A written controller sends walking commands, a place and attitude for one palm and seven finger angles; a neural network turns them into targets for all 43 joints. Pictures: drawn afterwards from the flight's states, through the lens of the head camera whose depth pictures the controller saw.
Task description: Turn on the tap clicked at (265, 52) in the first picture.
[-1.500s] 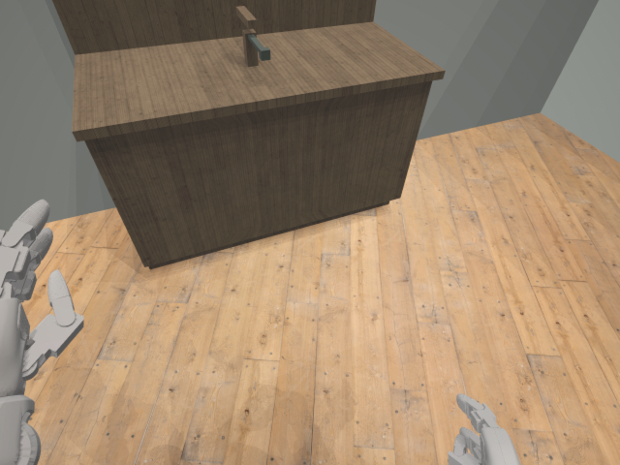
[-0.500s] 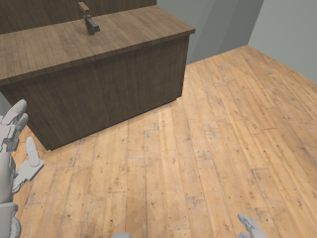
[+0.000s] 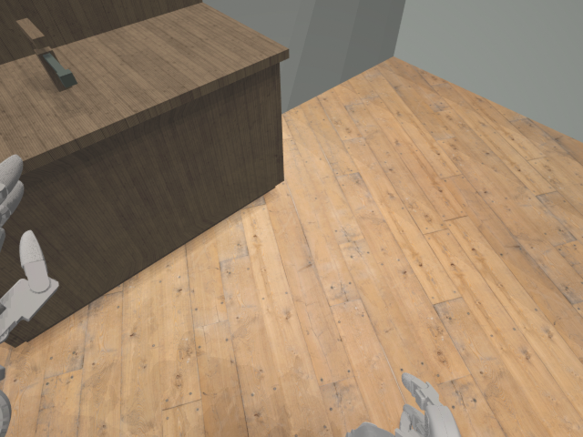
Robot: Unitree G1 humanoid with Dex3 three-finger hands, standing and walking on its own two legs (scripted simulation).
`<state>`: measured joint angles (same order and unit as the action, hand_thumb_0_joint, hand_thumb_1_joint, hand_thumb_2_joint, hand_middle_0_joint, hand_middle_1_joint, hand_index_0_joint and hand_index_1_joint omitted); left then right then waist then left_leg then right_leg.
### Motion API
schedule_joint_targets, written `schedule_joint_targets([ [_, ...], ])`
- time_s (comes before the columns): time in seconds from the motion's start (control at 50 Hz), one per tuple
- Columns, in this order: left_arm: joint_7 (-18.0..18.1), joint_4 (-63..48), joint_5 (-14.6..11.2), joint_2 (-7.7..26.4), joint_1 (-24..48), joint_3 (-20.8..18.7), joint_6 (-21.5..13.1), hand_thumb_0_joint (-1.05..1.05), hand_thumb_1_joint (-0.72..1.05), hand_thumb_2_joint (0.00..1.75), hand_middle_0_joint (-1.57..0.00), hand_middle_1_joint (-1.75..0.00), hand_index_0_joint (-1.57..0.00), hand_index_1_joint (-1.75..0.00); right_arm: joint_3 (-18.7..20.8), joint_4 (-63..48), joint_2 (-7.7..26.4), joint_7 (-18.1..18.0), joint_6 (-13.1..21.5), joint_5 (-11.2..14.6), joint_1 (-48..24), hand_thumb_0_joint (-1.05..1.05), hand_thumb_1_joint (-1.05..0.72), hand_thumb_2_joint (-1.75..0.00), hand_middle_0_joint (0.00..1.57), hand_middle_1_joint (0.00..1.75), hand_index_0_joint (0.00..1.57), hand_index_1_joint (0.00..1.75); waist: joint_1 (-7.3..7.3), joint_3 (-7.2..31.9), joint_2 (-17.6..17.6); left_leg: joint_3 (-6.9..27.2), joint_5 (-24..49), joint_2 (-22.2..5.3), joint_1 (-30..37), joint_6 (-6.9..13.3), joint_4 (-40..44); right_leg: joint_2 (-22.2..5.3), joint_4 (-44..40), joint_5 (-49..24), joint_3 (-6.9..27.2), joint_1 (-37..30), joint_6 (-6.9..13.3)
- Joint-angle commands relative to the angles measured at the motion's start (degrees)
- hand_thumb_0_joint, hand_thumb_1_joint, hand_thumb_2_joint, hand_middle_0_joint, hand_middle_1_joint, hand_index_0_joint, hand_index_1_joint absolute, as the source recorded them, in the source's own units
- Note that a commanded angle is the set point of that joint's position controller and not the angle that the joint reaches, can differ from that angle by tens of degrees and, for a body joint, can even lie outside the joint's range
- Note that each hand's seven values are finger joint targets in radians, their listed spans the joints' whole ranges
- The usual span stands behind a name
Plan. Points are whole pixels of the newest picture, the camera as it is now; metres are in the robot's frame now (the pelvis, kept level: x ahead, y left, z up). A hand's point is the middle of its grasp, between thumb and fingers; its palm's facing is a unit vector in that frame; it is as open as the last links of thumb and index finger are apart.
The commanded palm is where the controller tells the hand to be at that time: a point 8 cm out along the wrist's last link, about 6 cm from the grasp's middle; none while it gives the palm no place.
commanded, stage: walk to a spot facing it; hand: left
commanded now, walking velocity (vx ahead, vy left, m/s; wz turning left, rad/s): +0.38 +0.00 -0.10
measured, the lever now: (67, 78) +0.83 +0.58 +0.04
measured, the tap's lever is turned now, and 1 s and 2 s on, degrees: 0 0 0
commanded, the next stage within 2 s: turn to face it in 0.40 s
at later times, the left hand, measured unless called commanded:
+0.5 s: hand (139, 156) +0.39 +0.21 +0.19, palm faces +0.48 -0.77 -0.43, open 7.4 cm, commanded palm +0.35 +0.25 +0.18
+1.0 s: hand (173, 162) +0.41 +0.18 +0.16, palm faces +0.64 -0.66 -0.40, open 7.4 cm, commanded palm +0.35 +0.21 +0.18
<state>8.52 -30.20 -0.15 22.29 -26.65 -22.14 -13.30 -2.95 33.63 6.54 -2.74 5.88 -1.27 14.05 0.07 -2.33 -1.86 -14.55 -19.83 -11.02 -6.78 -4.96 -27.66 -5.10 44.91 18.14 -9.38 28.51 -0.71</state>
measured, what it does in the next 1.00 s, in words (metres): walks ahead: right foot, then left foot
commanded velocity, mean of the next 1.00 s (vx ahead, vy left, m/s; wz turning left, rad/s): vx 0.14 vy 0.00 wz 0.33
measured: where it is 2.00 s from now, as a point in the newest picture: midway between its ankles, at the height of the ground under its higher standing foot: (328, 408)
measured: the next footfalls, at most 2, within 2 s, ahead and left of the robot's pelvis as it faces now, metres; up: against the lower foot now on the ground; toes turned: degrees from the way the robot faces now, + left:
right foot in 0.06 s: +0.13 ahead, -0.12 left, +0.00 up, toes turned -11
left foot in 0.50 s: +0.33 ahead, +0.08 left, +0.00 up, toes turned +13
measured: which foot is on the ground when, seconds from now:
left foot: down 0.00-0.06, up 0.08-0.48, down 0.50-0.88, up 0.90-1.00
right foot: up 0.00-0.04, down 0.06-0.50, up 0.52-0.84, down 0.86-1.00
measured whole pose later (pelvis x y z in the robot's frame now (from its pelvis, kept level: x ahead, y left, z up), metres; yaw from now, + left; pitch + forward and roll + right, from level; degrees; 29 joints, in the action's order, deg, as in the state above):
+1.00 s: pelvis +0.26 -0.10 +0.00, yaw +15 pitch -2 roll +2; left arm 9.0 -24.4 -1.9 16.5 -23.7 -18.7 -8.6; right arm 0.2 37.3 13.2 -3.5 4.0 0.5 11.1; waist 1.9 -3.8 -3.0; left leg -2.0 -26.3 -1.4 -27.4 -2.1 -58.9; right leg -5.9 35.9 19.8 -9.0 14.2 0.5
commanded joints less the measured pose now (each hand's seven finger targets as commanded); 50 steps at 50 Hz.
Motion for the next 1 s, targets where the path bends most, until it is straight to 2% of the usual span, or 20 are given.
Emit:
schedule_joint_targets([
  [0.0,0.7,-6.9,-0.5,8.3,3.1,-6.3,-1.9,0.0,0.9,0.9,-0.2,-0.3,-0.2,-0.3,5.3,-7.2,10.3,-1.2,1.2,1.3,-5.3,0.0,-0.9,-0.9,0.2,0.3,0.2,0.3,0.48,9.2,-5.1,0.0,20.7,-5.5,-4.3,8.7,-9.9,6.0,-14.0,-5.4,-5.8,-20.0,1.0],
  [0.02,0.8,-7.4,-0.2,8.8,3.7,-6.3,-1.4,0.0,0.9,0.9,-0.2,-0.3,-0.2,-0.3,5.4,-7.2,9.6,-0.9,1.0,1.9,-5.0,0.0,-0.9,-0.9,0.2,0.3,0.2,0.3,0.99,12.5,3.5,-1.0,17.7,-2.2,-10.0,7.6,-24.2,1.7,-16.4,-6.8,1.6,-27.5,3.6],
  [0.04,1.2,-8.1,0.2,11.8,4.1,-8.6,-1.3,0.0,0.9,0.9,-0.2,-0.3,-0.2,-0.3,5.4,-7.9,8.1,-0.8,0.4,1.9,-5.6,0.0,-0.9,-0.9,0.2,0.3,0.2,0.3,0.81,15.0,19.6,0.6,-5.4,4.9,-26.1,5.7,-41.3,-11.3,-19.5,-19.4,26.8,-37.5,10.2],
  [0.06,1.4,-9.0,-0.9,13.0,3.4,-10.8,-1.3,0.0,0.9,0.9,-0.2,-0.3,-0.2,-0.3,5.0,-8.6,8.9,-0.6,0.6,1.8,-8.2,0.0,-0.9,-0.9,0.2,0.3,0.2,0.3,1.59,15.2,21.4,8.7,-14.2,7.1,-34.7,4.8,-51.5,-17.5,-22.5,-26.8,38.2,-38.9,13.5],
  [0.08,1.0,-9.4,-1.3,11.0,3.7,-9.6,-1.7,0.0,0.9,0.9,-0.2,-0.3,-0.2,-0.3,5.2,-7.9,9.5,-0.1,0.3,1.6,-8.9,0.0,-0.9,-0.9,0.2,0.3,0.2,0.3,0.78,15.0,12.9,14.5,-11.4,4.4,-35.2,4.9,-54.2,-18.3,-22.9,-21.2,37.4,-36.8,13.3],
  [0.14,1.3,-13.7,-1.1,11.7,-2.3,-10.8,-3.1,0.0,0.9,0.9,-0.2,-0.3,-0.2,-0.3,5.2,-5.7,9.9,0.6,-1.5,1.7,-9.1,0.0,-0.9,-0.9,0.2,0.3,0.2,0.3,0.24,12.1,5.8,16.0,-3.7,2.3,-38.5,3.2,-55.5,-16.5,-22.2,-22.4,25.8,-33.0,12.5],
  [0.26,2.0,-16.1,-1.7,11.2,-2.8,-11.5,-4.4,0.0,0.9,0.9,-0.2,-0.3,-0.2,-0.3,5.9,-6.7,9.8,0.2,-2.6,1.2,-7.3,0.0,-0.9,-0.9,0.2,0.3,0.2,0.3,-0.72,8.3,5.2,10.9,4.4,1.5,-30.9,3.1,-30.6,-12.8,-25.1,-27.0,9.7,-23.8,10.5],
  [0.36,2.7,-10.8,-1.7,8.7,-3.0,-9.3,-3.3,0.0,0.9,0.9,-0.2,-0.3,-0.2,-0.3,6.3,-8.6,9.2,-0.6,-1.6,1.4,-6.0,0.0,-0.9,-0.9,0.2,0.3,0.2,0.3,1.37,7.0,8.6,2.9,7.5,6.0,-23.3,4.7,-13.1,-12.1,-22.4,-35.0,6.7,-27.0,8.7],
  [0.44,2.9,-9.2,-1.3,8.3,2.7,-6.2,-2.8,0.0,0.9,0.9,-0.2,-0.3,-0.2,-0.3,6.9,-8.5,9.7,-1.9,-1.4,1.5,-3.2,0.0,-0.9,-0.9,0.2,0.3,0.2,0.3,-1.26,9.8,6.3,-1.2,15.6,11.1,-3.1,6.6,-0.9,-9.1,-6.3,-38.4,0.3,-21.5,3.9],
  [0.46,2.8,-9.6,-1.3,8.9,4.7,-5.9,-3.2,0.0,0.9,0.9,-0.2,-0.3,-0.2,-0.3,7.0,-8.9,10.1,-2.1,-1.5,1.6,-2.8,0.0,-0.9,-0.9,0.2,0.3,0.2,0.3,-2.2,11.4,3.3,3.7,17.7,8.9,5.3,8.5,0.0,-8.0,2.5,-34.3,-0.6,-15.8,1.9],
  [0.5,2.3,-10.9,-2.1,8.2,7.5,-4.9,-3.3,0.0,0.9,0.9,-0.2,-0.3,-0.2,-0.3,5.9,-10.0,10.9,-1.2,-1.1,1.9,-4.4,0.0,-0.9,-0.9,0.2,0.3,0.2,0.3,-0.49,13.3,-12.9,40.8,38.9,-13.9,13.0,21.8,3.9,3.4,26.4,17.6,4.4,2.4,-1.3],
  [0.52,2.0,-9.1,-1.1,10.0,10.5,-4.6,-2.8,0.0,0.9,0.9,-0.2,-0.3,-0.2,-0.3,5.5,-9.3,11.3,-0.5,-0.9,1.9,-4.4,0.0,-0.9,-0.9,0.2,0.3,0.2,0.3,-1.24,8.8,-7.0,44.1,32.8,-15.0,6.2,22.7,6.7,2.9,30.8,18.3,9.4,4.9,-0.9],
  [0.56,1.2,-14.3,-0.6,12.3,12.8,-6.7,-3.2,0.0,0.9,0.9,-0.2,-0.3,-0.2,-0.3,6.1,-7.9,11.2,-0.5,-0.8,1.5,-7.2,0.0,-0.9,-0.9,0.2,0.3,0.2,0.3,-0.6,6.6,-7.1,39.4,17.5,-13.5,-3.0,21.3,9.5,-1.3,30.4,14.7,11.8,3.9,-1.4],
  [0.64,1.1,-22.5,-2.0,10.7,1.8,-9.1,-4.1,0.0,0.9,0.9,-0.2,-0.3,-0.2,-0.3,6.3,-8.3,10.7,0.5,1.0,1.7,-7.3,0.0,-0.9,-0.9,0.2,0.3,0.2,0.3,1.18,8.0,-14.6,22.4,4.5,-4.4,-15.0,14.4,10.6,0.0,12.9,7.5,6.2,-8.3,-1.8],
  [0.8,0.9,-9.4,-3.3,4.7,1.1,-5.8,-0.4,0.0,0.9,0.9,-0.2,-0.3,-0.2,-0.3,6.2,-7.4,11.2,0.1,2.4,2.9,-3.8,0.0,-0.9,-0.9,0.2,0.3,0.2,0.3,-0.26,9.9,-7.6,19.4,11.8,-1.9,-8.8,10.5,0.6,4.9,-15.2,2.6,0.6,-15.6,-3.8],
  [0.82,0.7,-7.9,-2.7,4.5,3.1,-4.8,-0.1,0.0,0.9,0.9,-0.2,-0.3,-0.2,-0.3,6.1,-7.1,10.9,0.0,2.2,3.0,-3.4,0.0,-0.9,-0.9,0.2,0.3,0.2,0.3,-0.18,9.5,-3.9,17.4,11.4,0.4,-8.5,8.9,-4.1,2.7,-21.5,-2.1,2.5,-16.4,-2.9],
  [0.86,1.2,-5.0,-1.9,8.8,6.9,-4.4,1.1,0.0,0.9,0.9,-0.2,-0.3,-0.2,-0.3,5.2,-7.1,8.8,-0.4,1.8,2.7,-3.8,0.0,-0.9,-0.9,0.2,0.3,0.2,0.3,-1.25,7.5,19.0,10.6,-4.8,10.0,-21.6,3.9,-22.6,-15.9,-24.5,-26.3,22.4,-21.8,4.4],
  [0.88,1.2,-4.6,-2.5,7.6,9.4,-3.1,1.8,0.0,0.9,0.9,-0.2,-0.3,-0.2,-0.3,5.3,-7.1,9.7,-0.8,2.1,2.8,-5.9,0.0,-0.9,-0.9,0.2,0.3,0.2,0.3,0.34,7.4,18.2,13.3,-11.3,10.8,-23.8,3.5,-32.1,-19.3,-24.1,-33.9,23.3,-20.6,7.3],
  [0.92,1.1,-4.7,-1.5,8.0,8.8,-3.1,1.5,0.0,0.9,0.9,-0.2,-0.3,-0.2,-0.3,5.1,-6.5,9.8,-1.3,2.0,2.2,-7.6,0.0,-0.9,-0.9,0.2,0.3,0.2,0.3,0.18,5.0,16.1,14.0,-8.6,8.7,-25.9,2.7,-38.9,-17.2,-21.0,-41.6,16.8,-20.7,7.2],
  [0.98,1.7,-10.7,-0.9,10.0,8.9,-4.5,-0.5,0.0,0.9,0.9,-0.2,-0.3,-0.2,-0.3,3.8,-7.2,8.7,-2.2,0.7,1.7,-10.7,0.0,-0.9,-0.9,0.2,0.3,0.2,0.3,0.26,5.6,13.2,11.3,-7.7,8.5,-22.3,2.8,-30.3,-14.8,-19.2,-46.4,8.6,-21.7,6.1],
])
